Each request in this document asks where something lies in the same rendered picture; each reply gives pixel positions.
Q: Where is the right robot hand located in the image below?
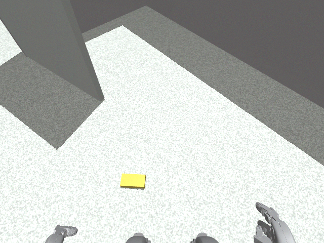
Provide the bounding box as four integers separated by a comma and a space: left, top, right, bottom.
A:
253, 202, 296, 243

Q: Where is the small box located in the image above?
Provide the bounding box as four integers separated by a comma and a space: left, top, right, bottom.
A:
120, 174, 146, 189

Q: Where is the left robot hand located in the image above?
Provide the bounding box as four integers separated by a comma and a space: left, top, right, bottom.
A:
45, 225, 78, 243

